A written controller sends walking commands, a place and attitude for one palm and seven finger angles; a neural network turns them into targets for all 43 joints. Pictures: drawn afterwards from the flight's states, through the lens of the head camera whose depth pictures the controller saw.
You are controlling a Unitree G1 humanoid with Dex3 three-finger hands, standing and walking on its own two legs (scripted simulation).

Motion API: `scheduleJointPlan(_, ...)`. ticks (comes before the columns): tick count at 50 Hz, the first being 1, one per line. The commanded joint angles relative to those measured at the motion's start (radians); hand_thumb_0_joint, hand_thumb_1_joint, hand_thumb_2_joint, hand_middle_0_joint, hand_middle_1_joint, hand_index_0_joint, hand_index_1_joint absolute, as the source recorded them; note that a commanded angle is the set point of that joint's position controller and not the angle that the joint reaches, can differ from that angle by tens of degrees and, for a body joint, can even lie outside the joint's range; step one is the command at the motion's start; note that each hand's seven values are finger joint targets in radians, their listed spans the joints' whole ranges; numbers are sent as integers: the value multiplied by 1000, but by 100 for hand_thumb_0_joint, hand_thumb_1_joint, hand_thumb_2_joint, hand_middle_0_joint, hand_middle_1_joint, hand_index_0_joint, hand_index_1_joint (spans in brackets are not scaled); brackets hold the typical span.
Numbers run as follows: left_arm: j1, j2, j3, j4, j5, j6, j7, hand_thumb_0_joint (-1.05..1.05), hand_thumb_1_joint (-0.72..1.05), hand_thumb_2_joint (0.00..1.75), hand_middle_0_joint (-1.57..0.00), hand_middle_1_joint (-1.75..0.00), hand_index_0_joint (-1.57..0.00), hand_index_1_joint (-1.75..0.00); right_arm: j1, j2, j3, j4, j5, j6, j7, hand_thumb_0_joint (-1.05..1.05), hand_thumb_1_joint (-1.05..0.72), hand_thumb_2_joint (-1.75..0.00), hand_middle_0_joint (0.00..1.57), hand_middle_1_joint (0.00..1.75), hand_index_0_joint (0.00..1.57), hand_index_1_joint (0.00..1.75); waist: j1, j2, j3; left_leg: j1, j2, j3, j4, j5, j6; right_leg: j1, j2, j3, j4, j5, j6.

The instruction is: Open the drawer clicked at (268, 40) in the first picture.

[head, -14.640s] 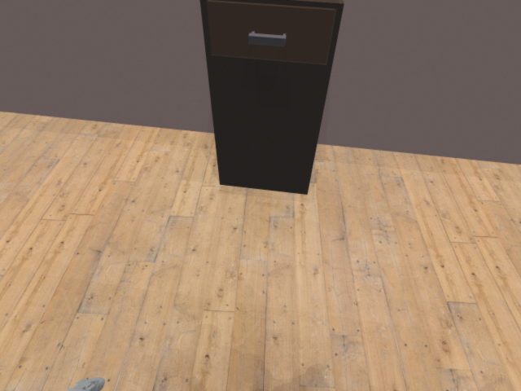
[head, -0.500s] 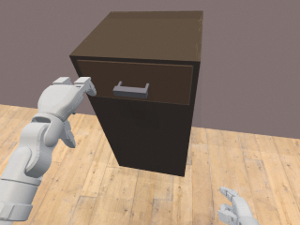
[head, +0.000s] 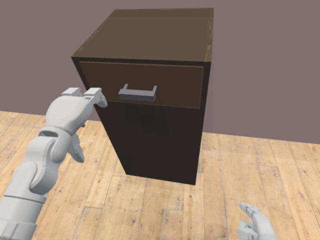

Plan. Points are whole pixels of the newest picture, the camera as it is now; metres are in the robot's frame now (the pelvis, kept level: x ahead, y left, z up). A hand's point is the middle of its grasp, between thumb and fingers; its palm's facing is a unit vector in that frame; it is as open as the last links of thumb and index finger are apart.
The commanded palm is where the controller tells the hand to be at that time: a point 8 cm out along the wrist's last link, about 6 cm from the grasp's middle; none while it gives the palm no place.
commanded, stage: move the hooked fingers above the handle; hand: left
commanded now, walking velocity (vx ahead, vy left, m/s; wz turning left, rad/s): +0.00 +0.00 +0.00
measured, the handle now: (138, 91) +0.58 +0.17 +0.03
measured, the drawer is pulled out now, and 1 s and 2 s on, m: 0.00 0.00 0.00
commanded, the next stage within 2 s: none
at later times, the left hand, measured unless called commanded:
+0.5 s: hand (106, 108) +0.40 +0.21 +0.12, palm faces +0.01 -0.05 -1.00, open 13.8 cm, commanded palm +0.38 +0.22 +0.18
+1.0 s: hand (124, 94) +0.47 +0.18 +0.10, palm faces -0.02 -0.02 -1.00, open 13.8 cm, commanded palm +0.46 +0.19 +0.16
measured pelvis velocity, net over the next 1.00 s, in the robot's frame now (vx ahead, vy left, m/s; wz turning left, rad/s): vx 0.03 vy -0.01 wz -0.01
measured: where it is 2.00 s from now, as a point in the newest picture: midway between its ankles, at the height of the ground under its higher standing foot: outside the picture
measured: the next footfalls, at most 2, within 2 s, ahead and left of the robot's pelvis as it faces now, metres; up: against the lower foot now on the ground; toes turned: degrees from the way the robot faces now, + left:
none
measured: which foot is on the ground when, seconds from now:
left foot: down 0.00-1.00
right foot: down 0.00-1.00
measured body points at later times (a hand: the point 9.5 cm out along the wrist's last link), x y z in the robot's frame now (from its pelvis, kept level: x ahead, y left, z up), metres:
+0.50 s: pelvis +0.01 +0.00 +0.00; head +0.04 -0.04 +0.45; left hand +0.39 +0.21 +0.17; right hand +0.15 -0.25 -0.13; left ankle -0.02 +0.09 -0.74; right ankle +0.05 -0.10 -0.74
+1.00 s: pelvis +0.03 -0.01 -0.01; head +0.08 -0.03 +0.44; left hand +0.47 +0.18 +0.16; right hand +0.16 -0.25 -0.14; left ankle -0.02 +0.09 -0.74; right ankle +0.05 -0.10 -0.74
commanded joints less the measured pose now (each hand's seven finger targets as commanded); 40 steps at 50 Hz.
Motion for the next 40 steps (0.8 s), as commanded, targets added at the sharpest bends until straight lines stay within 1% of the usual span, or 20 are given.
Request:
scheduleJointPlan(1, -428, 209, 114, -108, 9, -29, 44, 0, -50, 30, -30, -120, -30, -120, -106, -106, -34, -142, -2, -45, -18, 0, -90, -90, 20, 30, 20, 30, -28, -72, -225, -91, 2, -71, -76, 136, -12, 189, 10, 83, -43, -5, -11)
scheduleJointPlan(4, -532, 232, 118, -47, 24, -46, 65, 0, -50, 30, -30, -120, -30, -120, -92, -102, -33, -130, -4, -53, -26, 0, -90, -90, 20, 30, 20, 30, -34, -45, -263, -91, -1, -70, -70, 111, -12, 194, 7, 92, -44, -34, -11)
scheduleJointPlan(6, -580, 199, 82, 11, 33, -49, 75, 0, -50, 30, -30, -120, -30, -120, -76, -101, -34, -123, -2, -51, -30, 0, -90, -90, 20, 30, 20, 30, -43, -54, -258, -98, -3, -71, -67, 126, -16, 178, 8, 84, -38, -14, -14)
scheduleJointPlan(8, -615, 210, 89, 31, 36, -51, 82, 0, -50, 30, -30, -120, -30, -120, -77, -101, -36, -127, 1, -53, -30, 0, -90, -90, 20, 30, 20, 30, -41, -51, -304, -97, -4, -74, -61, 132, -15, 197, 10, 91, -31, -7, -16)
scheduleJointPlan(9, -629, 185, 59, 60, 41, -49, 81, 0, -50, 30, -30, -120, -30, -120, -66, -98, -38, -123, -2, -52, -31, 0, -90, -90, 20, 30, 20, 30, -43, -61, -303, -95, -4, -69, -56, 141, -14, 195, 4, 91, -28, 6, -15)
scheduleJointPlan(12, -630, 216, 88, 123, 48, -44, 82, 0, -50, 30, -30, -120, -30, -120, -49, -107, -41, -120, -1, -42, -32, 0, -90, -90, 20, 30, 20, 30, -36, -74, -317, -124, -6, -66, -51, 176, -15, 217, 4, 91, -12, 58, -18)
scheduleJointPlan(15, -599, 203, 87, 144, 40, -40, 76, 0, -50, 30, -30, -120, -30, -120, -45, -108, -44, -132, -2, -32, -27, 0, -90, -90, 20, 30, 20, 30, -26, -94, -337, -142, -5, -60, -43, 215, -11, 250, 0, 95, 4, 117, -18)
scheduleJointPlan(17, -603, 203, 88, 138, 38, -43, 73, 0, -50, 30, -30, -120, -30, -120, -36, -113, -48, -136, -1, -24, -26, 0, -90, -90, 20, 30, 20, 30, -25, -95, -348, -144, -3, -57, -40, 233, -11, 251, 1, 95, 12, 141, -19)
scheduleJointPlan(18, -597, 228, 115, 148, 39, -43, 73, 0, -50, 30, -30, -120, -30, -120, -38, -118, -51, -139, 0, -23, -26, 0, -90, -90, 20, 30, 20, 30, -24, -108, -361, -150, -2, -58, -35, 240, -9, 261, 4, 97, 17, 148, -19)
scheduleJointPlan(20, -605, 203, 89, 167, 42, -44, 76, 0, -50, 30, -30, -120, -30, -120, -29, -117, -53, -135, 2, -17, -28, 0, -90, -90, 20, 30, 20, 30, -33, -102, -338, -157, -2, -52, -33, 234, -7, 238, 2, 98, 17, 148, -17)
scheduleJointPlan(23, -621, 218, 105, 136, 41, -56, 88, 0, -50, 30, -30, -120, -30, -120, -19, -120, -62, -141, 2, -19, -28, 0, -90, -90, 20, 30, 20, 30, -30, -97, -377, -148, -4, -53, -21, 249, -5, 244, 6, 104, 26, 160, -18)
scheduleJointPlan(26, -674, 174, 56, 155, 48, -62, 108, 0, -50, 30, -30, -120, -30, -120, 2, -117, -65, -126, 7, -22, -31, 0, -90, -90, 20, 30, 20, 30, -48, -76, -359, -135, 0, -55, -17, 249, -7, 193, 9, 96, 29, 148, -19)
scheduleJointPlan(28, -731, 183, 56, 168, 58, -63, 123, 0, -50, 30, -30, -120, -30, -120, 13, -121, -69, -120, 8, -27, -34, 0, -90, -90, 20, 30, 20, 30, -56, -78, -379, -125, -3, -58, -9, 254, -7, 181, 14, 96, 31, 143, -19)
scheduleJointPlan(29, -774, 176, 40, 157, 66, -66, 133, 0, -50, 30, -30, -120, -30, -120, 22, -119, -71, -114, 8, -30, -35, 0, -90, -90, 20, 30, 20, 30, -62, -56, -401, -108, -2, -57, -3, 262, -7, 173, 13, 98, 37, 148, -19)
scheduleJointPlan(30, -778, 151, 19, 171, 70, -63, 141, 0, -50, 30, -30, -120, -30, -120, 31, -113, -71, -110, 8, -32, -34, 0, -90, -90, 20, 30, 20, 30, -62, -51, -415, -98, -3, -63, 1, 280, -10, 168, 15, 93, 44, 157, -21)
scheduleJointPlan(32, -800, 148, 17, 192, 76, -56, 156, 0, -50, 30, -30, -120, -30, -120, 44, -113, -73, -101, 7, -33, -36, 0, -90, -90, 20, 30, 20, 30, -63, -57, -441, -85, -3, -61, 11, 312, -13, 167, 17, 91, 54, 187, -21)
scheduleJointPlan(34, -807, 156, 27, 251, 78, -41, 163, 0, -50, 30, -30, -120, -30, -120, 45, -114, -71, -94, 7, -32, -37, 0, -90, -90, 20, 30, 20, 30, -65, -92, -419, -104, -2, -57, 12, 304, -10, 168, 16, 91, 52, 192, -19)
scheduleJointPlan(37, -853, 113, -17, 349, 90, -10, 168, 0, -50, 30, -30, -120, -30, -120, 52, -113, -63, -83, 10, -24, -39, 0, -90, -90, 20, 30, 20, 30, -74, -98, -379, -129, -1, -59, 6, 277, -12, 138, 17, 83, 54, 171, -21)
scheduleJointPlan(39, -894, 152, 8, 397, 107, -2, 170, 0, -50, 30, -30, -120, -30, -120, 56, -118, -61, -82, 10, -19, -43, 0, -90, -90, 20, 30, 20, 30, -73, -112, -400, -144, -3, -52, 8, 264, -8, 156, 15, 88, 59, 167, -19)
scheduleJointPlan(40, -890, 138, -1, 418, 110, 1, 167, 0, -50, 30, -30, -120, -30, -120, 55, -113, -59, -86, 9, -17, -45, 0, -90, -90, 20, 30, 20, 30, -70, -110, -407, -149, -5, -51, 11, 270, -6, 164, 15, 89, 64, 180, -19)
